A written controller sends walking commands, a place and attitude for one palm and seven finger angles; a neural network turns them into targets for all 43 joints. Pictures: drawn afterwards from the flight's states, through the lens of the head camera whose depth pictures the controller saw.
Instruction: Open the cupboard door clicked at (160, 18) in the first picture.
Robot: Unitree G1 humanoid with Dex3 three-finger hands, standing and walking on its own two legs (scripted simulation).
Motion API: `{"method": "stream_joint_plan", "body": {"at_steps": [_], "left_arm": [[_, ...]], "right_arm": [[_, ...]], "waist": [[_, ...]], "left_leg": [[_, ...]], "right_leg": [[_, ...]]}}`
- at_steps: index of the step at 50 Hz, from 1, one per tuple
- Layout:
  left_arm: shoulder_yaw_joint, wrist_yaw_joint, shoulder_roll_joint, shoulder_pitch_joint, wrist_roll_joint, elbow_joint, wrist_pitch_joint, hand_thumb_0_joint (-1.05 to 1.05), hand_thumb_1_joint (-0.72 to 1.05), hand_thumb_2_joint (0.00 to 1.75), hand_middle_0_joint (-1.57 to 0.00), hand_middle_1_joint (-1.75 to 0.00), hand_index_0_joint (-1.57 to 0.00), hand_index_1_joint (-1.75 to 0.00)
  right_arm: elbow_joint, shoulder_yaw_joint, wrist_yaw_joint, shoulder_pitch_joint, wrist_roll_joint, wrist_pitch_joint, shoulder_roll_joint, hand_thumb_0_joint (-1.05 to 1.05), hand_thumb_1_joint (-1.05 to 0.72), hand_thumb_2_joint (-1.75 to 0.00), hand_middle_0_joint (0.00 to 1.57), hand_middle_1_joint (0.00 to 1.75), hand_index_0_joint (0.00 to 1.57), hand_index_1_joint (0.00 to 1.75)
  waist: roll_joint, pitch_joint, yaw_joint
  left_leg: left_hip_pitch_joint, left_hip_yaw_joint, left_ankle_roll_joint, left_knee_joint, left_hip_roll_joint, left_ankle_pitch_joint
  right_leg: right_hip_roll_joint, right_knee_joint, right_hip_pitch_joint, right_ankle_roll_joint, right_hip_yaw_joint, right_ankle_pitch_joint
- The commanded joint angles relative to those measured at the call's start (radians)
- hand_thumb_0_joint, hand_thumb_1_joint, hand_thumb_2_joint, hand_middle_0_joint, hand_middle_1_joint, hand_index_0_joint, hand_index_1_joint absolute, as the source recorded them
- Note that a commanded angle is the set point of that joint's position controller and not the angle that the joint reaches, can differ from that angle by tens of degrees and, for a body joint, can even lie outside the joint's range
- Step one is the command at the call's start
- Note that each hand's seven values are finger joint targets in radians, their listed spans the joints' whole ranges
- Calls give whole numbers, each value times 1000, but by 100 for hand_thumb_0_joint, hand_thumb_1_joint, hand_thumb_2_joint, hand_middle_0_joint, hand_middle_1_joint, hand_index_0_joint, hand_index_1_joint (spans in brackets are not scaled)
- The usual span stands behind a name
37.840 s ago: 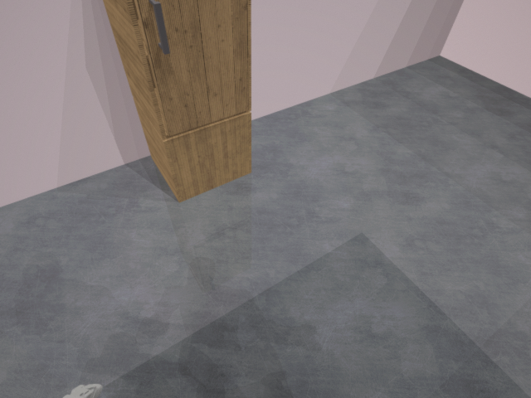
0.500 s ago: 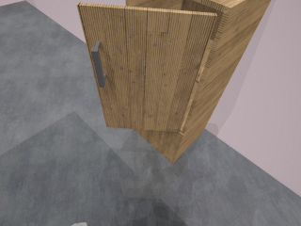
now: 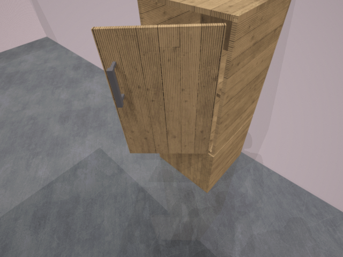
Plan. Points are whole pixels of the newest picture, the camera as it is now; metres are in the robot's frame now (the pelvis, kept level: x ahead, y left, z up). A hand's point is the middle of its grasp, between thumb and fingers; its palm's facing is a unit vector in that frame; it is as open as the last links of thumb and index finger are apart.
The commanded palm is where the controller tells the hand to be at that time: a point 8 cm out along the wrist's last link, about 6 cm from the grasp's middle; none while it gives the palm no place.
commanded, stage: come to a stop and stand still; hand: left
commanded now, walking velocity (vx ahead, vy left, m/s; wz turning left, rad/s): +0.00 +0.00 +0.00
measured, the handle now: (117, 85) +0.61 +0.22 +0.08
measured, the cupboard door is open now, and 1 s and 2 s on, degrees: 41 41 41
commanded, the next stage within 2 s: look again from close up in 0.20 s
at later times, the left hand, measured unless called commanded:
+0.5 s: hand out of the picture +0.02 +0.15 -0.16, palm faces +0.03 -0.98 -0.21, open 7.3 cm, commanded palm none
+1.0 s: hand out of the picture +0.11 +0.16 -0.11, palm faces +0.23 -0.94 -0.24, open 7.3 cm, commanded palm +0.13 +0.19 -0.05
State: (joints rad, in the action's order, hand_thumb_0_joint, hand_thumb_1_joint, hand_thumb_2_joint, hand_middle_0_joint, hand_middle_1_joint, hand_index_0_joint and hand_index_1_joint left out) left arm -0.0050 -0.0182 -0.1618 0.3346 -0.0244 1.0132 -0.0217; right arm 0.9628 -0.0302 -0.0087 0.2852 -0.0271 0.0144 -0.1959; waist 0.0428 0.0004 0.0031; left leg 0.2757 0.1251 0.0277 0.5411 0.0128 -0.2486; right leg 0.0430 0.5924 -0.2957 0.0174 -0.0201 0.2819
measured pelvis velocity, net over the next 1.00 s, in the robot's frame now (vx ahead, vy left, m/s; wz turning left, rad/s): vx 0.04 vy -0.04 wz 0.04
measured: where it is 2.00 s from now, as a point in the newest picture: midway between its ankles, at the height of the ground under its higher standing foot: outside the picture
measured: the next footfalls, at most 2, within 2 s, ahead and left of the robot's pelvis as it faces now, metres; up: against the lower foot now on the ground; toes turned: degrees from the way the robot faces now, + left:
none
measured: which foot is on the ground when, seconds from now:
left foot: down 0.00-1.00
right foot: down 0.00-1.00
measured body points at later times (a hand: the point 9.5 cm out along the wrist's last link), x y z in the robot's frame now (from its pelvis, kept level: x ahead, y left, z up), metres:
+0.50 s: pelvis +0.02 -0.02 +0.01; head +0.03 -0.04 +0.46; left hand +0.02 +0.20 -0.15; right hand +0.00 -0.23 -0.16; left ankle +0.03 +0.10 -0.73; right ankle +0.02 -0.13 -0.73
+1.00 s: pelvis +0.04 -0.04 +0.00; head +0.05 -0.05 +0.45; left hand +0.10 +0.21 -0.09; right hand +0.09 -0.27 -0.14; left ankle +0.03 +0.10 -0.73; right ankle +0.02 -0.13 -0.73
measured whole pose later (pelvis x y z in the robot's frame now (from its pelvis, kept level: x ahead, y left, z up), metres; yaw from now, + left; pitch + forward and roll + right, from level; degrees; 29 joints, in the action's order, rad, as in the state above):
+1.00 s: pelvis +0.04 -0.04 +0.00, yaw +3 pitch -1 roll +1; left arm 0.00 -0.10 -0.18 0.49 0.10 0.49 -0.03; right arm 0.97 0.00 -0.07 0.33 0.03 -0.15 -0.19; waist 0.02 0.02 0.01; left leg 0.20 0.06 -0.04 0.49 0.05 -0.28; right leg 0.00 0.53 -0.20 -0.03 0.05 0.32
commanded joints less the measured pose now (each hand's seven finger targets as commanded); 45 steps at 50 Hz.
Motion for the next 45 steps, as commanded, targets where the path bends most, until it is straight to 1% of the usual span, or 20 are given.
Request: {"method": "stream_joint_plan", "body": {"at_steps": [1, 6, 8, 10, 13, 16, 18, 21, 24, 25, 27, 28, 32, 35, 36, 41, 42, 43, 44, 45], "left_arm": [[30, -9, -116, -7, 4, -48, 36, 0, 90, 90, -20, -30, -20, -30], [26, -10, -106, 0, 9, -14, 43, 0, 90, 90, -20, -30, -20, -30], [24, -11, -96, -1, 9, 0, 44, 0, 90, 90, -20, -30, -20, -30], [23, -11, -93, 2, 11, 13, 44, 0, 90, 90, -20, -30, -20, -30], [23, -13, -83, 7, 11, 30, 46, 0, 90, 90, -20, -30, -20, -30], [22, -13, -76, 11, 13, 46, 49, 0, 90, 90, -20, -30, -20, -30], [21, -14, -74, 2, 12, 51, 49, 0, 90, 90, -20, -30, -20, -30], [22, -15, -71, 3, 13, 59, 51, 0, 90, 90, -20, -30, -20, -30], [24, -15, -66, 3, 12, 64, 51, 0, 90, 90, -20, -30, -20, -30], [24, -16, -68, 5, 12, 65, 52, 0, 90, 90, -20, -30, -20, -30], [24, -16, -69, 5, 12, 69, 54, 0, 90, 90, -20, -30, -20, -30], [24, -16, -68, 6, 11, 69, 54, 0, 90, 90, -20, -30, -20, -30], [26, -17, -72, 4, 11, 72, 56, 0, 90, 90, -20, -30, -20, -30], [27, -17, -72, 7, 11, 74, 55, 0, 90, 90, -20, -30, -20, -30], [27, -17, -73, 7, 11, 74, 55, 0, 90, 90, -20, -30, -20, -30], [28, -17, -79, 8, 11, 76, 58, 0, 90, 90, -20, -30, -20, -30], [30, -17, -78, 7, 11, 77, 58, 0, 90, 90, -20, -30, -20, -30], [28, -17, -81, 7, 10, 77, 58, 0, 90, 90, -20, -30, -20, -30], [29, -17, -78, 8, 10, 75, 58, 0, 90, 90, -20, -30, -20, -30], [34, -57, -114, 114, 4, 119, 70, 0, 90, 90, -20, -30, -20, -30]], "right_arm": [[-21, -10, -3, 51, 6, -32, -68, 0, -90, -90, 20, 30, 20, 30], [29, 0, -6, 77, 9, -39, -52, 0, -90, -90, 20, 30, 20, 30], [51, 3, -8, 85, 10, -40, -42, 0, -90, -90, 20, 30, 20, 30], [66, 6, -9, 91, 9, -42, -42, 0, -90, -90, 20, 30, 20, 30], [87, 9, -12, 102, 11, -44, -34, 0, -90, -90, 20, 30, 20, 30], [103, 10, -14, 106, 12, -47, -26, 0, -90, -90, 20, 30, 20, 30], [113, 11, -15, 108, 13, -45, -18, 0, -90, -90, 20, 30, 20, 30], [123, 11, -17, 107, 13, -47, -17, 0, -90, -90, 20, 30, 20, 30], [130, 11, -19, 98, 13, -47, -13, 0, -90, -90, 20, 30, 20, 30], [132, 11, -19, 97, 13, -48, -13, 0, -90, -90, 20, 30, 20, 30], [132, 10, -20, 91, 13, -48, -14, 0, -90, -90, 20, 30, 20, 30], [133, 10, -20, 87, 14, -47, -9, 0, -90, -90, 20, 30, 20, 30], [139, 10, -22, 77, 13, -49, -17, 0, -90, -90, 20, 30, 20, 30], [137, 10, -23, 62, 14, -47, -19, 0, -90, -90, 20, 30, 20, 30], [137, 10, -24, 59, 13, -46, -21, 0, -90, -90, 20, 30, 20, 30], [138, 10, -24, 54, 13, -46, -25, 0, -90, -90, 20, 30, 20, 30], [137, 10, -25, 52, 13, -47, -26, 0, -90, -90, 20, 30, 20, 30], [139, 12, -25, 47, 14, -46, -23, 0, -90, -90, 20, 30, 20, 30], [137, 11, -26, 48, 13, -46, -26, 0, -90, -90, 20, 30, 20, 30], [70, -1, -15, -80, 26, -43, -74, 0, -90, -90, 20, 30, 20, 30]], "waist": [[-73, 81, -17], [-60, 73, -13], [-56, 88, -12], [-25, 88, -8], [-35, 75, -5], [-40, 58, -5], [-52, 76, -8], [-40, 68, -7], [-40, 80, -6], [-43, 65, -6], [-58, 59, -7], [-66, 70, -7], [-45, 56, -7], [-43, 71, -5], [-53, 71, -7], [-51, 50, -6], [-39, 50, -6], [-51, 67, -4], [-46, 61, -5], [-177, 78, 50]], "left_leg": [[-7, -143, 10, -167, 74, -163], [-10, -140, 2, -177, 76, -109], [-10, -143, 2, -190, 83, -97], [-2, -146, -1, -200, 85, -101], [-10, -145, 2, -205, 92, -70], [-37, -130, -1, -186, 89, -13], [-41, -129, -4, -185, 89, 10], [-56, -125, -6, -180, 90, 43], [-59, -124, -6, -182, 93, 59], [-71, -121, -6, -178, 93, 75], [-83, -116, -8, -171, 92, 90], [-88, -115, -8, -168, 93, 99], [-111, -112, -10, -166, 96, 142], [-112, -110, -12, -170, 97, 134], [-114, -108, -13, -168, 97, 129], [-132, -101, -16, -166, 98, 151], [-133, -100, -17, -167, 98, 156], [-127, -102, -17, -170, 99, 154], [-128, -101, -18, -168, 98, 157], [-10, -62, -49, 78, 107, 71]], "right_leg": [[44, -203, -102, -57, -97, 175], [50, -205, -53, -59, -86, 112], [46, -205, -42, -59, -74, 86], [45, -197, -27, -58, -68, 70], [45, -194, 6, -58, -54, 23], [50, -196, 17, -59, -58, -19], [48, -201, 15, -58, -55, -32], [48, -197, 23, -58, -54, -62], [47, -199, 24, -57, -47, -77], [49, -197, 32, -57, -47, -95], [53, -199, 35, -57, -49, -116], [51, -203, 33, -57, -46, -134], [53, -193, 46, -58, -45, -186], [52, -201, 44, -57, -46, -185], [52, -203, 43, -58, -49, -184], [55, -204, 64, -60, -47, -226], [54, -203, 68, -61, -48, -235], [53, -208, 67, -59, -45, -237], [55, -209, 69, -61, -48, -243], [136, -234, 96, -3, -140, -668]]}}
